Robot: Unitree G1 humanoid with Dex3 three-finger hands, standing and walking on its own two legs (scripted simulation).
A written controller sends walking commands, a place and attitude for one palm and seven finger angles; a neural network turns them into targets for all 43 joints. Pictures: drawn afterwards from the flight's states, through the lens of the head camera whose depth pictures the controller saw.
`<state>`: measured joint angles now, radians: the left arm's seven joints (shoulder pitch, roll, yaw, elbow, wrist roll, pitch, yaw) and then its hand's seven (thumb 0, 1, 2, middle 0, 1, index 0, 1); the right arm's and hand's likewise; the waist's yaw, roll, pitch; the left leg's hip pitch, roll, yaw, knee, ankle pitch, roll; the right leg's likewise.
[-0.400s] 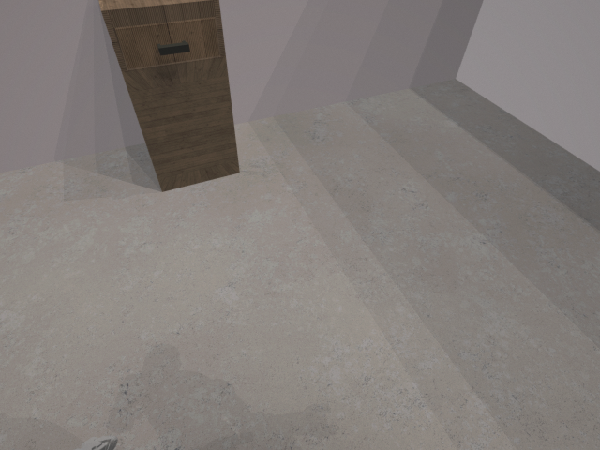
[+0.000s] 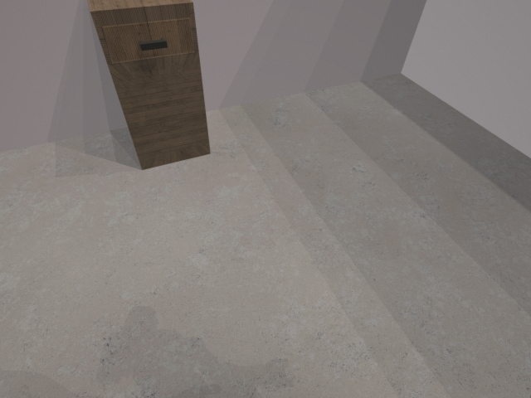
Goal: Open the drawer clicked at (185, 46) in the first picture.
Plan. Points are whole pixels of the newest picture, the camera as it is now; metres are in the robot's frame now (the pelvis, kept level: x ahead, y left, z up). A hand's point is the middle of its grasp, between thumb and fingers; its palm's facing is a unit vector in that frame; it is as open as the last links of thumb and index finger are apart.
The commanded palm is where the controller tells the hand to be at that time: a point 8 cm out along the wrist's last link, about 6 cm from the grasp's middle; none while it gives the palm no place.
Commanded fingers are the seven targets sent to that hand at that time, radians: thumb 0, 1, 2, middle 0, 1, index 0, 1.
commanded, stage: stand and wait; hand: left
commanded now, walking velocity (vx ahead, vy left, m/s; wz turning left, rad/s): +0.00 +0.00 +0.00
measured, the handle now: (152, 43) +1.44 +0.57 -0.09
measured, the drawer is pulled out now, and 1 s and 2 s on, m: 0.00 0.00 0.00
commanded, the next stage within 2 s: look at it before walking up in 0.42 s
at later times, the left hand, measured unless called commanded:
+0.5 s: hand out of the picture +0.06 +0.24 -0.15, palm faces -0.04 -0.94 -0.33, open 7.4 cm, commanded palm none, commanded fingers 0.00 0.90 0.90 -0.20 -0.30 -0.20 -0.30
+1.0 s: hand out of the picture +0.07 +0.23 -0.15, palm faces -0.04 -0.94 -0.33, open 7.4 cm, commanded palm none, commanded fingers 0.00 0.90 0.90 -0.20 -0.30 -0.20 -0.30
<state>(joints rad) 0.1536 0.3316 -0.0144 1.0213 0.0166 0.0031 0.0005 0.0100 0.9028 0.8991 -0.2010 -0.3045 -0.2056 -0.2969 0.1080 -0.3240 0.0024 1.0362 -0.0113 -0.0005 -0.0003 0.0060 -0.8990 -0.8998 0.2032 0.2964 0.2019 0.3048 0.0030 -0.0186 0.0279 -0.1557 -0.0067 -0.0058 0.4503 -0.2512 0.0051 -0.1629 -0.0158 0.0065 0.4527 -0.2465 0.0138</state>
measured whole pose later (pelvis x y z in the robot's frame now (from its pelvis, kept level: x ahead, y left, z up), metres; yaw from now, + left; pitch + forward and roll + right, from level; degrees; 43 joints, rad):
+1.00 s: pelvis +0.00 -0.01 +0.00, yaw +0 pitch -2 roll +0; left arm 0.14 0.34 -0.01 1.08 0.02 -0.01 0.00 0.01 0.90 0.90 -0.20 -0.30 -0.20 -0.30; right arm 0.11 -0.33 0.00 1.11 -0.01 0.00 0.00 0.01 -0.90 -0.90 0.20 0.30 0.20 0.30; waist 0.00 -0.01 0.04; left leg -0.13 0.01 -0.01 0.38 -0.21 -0.01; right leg -0.14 0.00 0.01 0.39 -0.21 0.00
